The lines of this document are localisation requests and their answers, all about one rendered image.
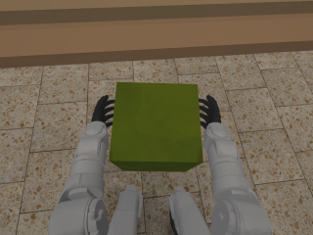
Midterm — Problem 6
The right robot forearm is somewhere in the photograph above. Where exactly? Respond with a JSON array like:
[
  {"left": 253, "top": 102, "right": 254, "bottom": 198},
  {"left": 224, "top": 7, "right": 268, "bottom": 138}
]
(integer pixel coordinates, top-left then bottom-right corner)
[{"left": 202, "top": 122, "right": 272, "bottom": 235}]

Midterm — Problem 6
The left robot thigh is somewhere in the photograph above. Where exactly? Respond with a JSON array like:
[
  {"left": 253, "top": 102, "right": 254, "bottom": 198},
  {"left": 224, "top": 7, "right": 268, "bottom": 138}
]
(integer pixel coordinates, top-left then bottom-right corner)
[{"left": 107, "top": 189, "right": 144, "bottom": 235}]

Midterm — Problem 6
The robot right upper arm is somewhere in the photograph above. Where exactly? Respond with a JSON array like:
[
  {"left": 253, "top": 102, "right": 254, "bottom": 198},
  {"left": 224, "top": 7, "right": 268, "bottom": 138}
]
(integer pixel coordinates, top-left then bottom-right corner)
[{"left": 210, "top": 198, "right": 272, "bottom": 235}]

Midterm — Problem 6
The right robot hand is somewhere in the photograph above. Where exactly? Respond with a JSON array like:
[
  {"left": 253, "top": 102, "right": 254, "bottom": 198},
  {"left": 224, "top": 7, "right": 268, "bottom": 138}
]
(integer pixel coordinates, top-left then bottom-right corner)
[{"left": 199, "top": 95, "right": 221, "bottom": 129}]

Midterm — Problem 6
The robot left upper arm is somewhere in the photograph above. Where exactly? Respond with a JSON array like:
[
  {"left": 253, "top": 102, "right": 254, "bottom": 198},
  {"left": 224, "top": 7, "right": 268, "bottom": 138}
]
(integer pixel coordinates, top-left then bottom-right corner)
[{"left": 49, "top": 196, "right": 110, "bottom": 235}]

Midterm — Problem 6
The left robot forearm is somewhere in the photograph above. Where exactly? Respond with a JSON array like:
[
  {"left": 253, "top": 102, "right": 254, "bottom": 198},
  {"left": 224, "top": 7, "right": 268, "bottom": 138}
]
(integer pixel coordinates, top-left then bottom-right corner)
[{"left": 48, "top": 120, "right": 110, "bottom": 235}]

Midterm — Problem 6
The robot left shin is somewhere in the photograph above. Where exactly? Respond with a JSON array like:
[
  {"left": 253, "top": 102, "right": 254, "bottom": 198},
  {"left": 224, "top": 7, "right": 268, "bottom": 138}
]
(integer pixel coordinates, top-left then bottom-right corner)
[{"left": 119, "top": 185, "right": 137, "bottom": 197}]

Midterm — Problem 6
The carton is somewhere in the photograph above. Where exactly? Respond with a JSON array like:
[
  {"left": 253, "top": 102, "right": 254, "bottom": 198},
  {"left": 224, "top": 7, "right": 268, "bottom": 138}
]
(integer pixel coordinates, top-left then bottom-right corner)
[{"left": 109, "top": 82, "right": 203, "bottom": 172}]

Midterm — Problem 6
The left robot hand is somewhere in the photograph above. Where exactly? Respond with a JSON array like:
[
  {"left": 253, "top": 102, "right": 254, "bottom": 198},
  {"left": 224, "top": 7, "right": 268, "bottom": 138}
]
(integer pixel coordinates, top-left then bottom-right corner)
[{"left": 91, "top": 95, "right": 115, "bottom": 128}]

